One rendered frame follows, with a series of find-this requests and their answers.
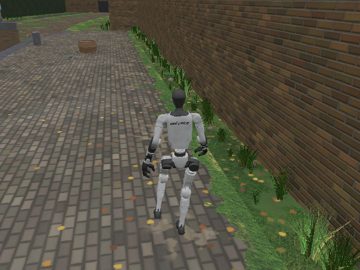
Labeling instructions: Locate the robot right upper arm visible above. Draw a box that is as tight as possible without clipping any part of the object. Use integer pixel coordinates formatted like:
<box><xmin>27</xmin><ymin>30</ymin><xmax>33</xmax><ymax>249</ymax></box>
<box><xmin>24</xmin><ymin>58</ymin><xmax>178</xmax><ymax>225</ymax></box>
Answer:
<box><xmin>191</xmin><ymin>113</ymin><xmax>206</xmax><ymax>143</ymax></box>

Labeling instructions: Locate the robot left upper arm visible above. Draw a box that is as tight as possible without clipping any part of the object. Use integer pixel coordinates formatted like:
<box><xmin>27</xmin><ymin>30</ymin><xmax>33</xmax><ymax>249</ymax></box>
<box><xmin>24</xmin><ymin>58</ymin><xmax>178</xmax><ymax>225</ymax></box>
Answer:
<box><xmin>152</xmin><ymin>114</ymin><xmax>168</xmax><ymax>146</ymax></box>

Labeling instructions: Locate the right robot shin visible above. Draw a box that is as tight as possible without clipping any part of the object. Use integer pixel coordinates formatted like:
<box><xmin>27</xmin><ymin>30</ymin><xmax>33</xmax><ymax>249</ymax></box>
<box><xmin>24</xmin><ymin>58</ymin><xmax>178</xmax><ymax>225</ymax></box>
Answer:
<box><xmin>179</xmin><ymin>189</ymin><xmax>191</xmax><ymax>227</ymax></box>

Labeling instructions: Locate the left robot hand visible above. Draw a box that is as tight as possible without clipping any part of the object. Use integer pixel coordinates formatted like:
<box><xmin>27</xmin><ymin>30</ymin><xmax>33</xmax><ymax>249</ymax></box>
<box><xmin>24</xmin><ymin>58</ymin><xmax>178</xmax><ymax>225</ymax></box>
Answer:
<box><xmin>142</xmin><ymin>162</ymin><xmax>155</xmax><ymax>178</ymax></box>

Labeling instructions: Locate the robot left forearm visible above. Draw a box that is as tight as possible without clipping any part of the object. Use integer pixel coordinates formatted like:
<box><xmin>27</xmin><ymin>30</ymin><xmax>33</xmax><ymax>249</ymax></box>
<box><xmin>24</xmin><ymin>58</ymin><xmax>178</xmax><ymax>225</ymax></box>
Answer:
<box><xmin>144</xmin><ymin>137</ymin><xmax>157</xmax><ymax>164</ymax></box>

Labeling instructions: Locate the right robot hand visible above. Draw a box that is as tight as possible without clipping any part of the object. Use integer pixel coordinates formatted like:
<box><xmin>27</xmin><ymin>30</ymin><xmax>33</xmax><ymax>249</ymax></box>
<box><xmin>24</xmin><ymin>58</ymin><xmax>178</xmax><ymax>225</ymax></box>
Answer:
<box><xmin>194</xmin><ymin>146</ymin><xmax>208</xmax><ymax>156</ymax></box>

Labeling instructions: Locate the humanoid robot head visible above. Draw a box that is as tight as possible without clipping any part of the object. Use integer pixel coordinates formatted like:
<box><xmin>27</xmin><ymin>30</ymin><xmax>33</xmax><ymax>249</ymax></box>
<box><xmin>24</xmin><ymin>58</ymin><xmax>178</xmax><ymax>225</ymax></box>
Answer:
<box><xmin>170</xmin><ymin>89</ymin><xmax>189</xmax><ymax>116</ymax></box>

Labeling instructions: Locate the robot right forearm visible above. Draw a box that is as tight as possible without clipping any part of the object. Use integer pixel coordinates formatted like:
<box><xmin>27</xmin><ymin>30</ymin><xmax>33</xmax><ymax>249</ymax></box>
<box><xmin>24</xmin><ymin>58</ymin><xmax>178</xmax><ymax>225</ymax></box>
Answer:
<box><xmin>200</xmin><ymin>135</ymin><xmax>208</xmax><ymax>150</ymax></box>

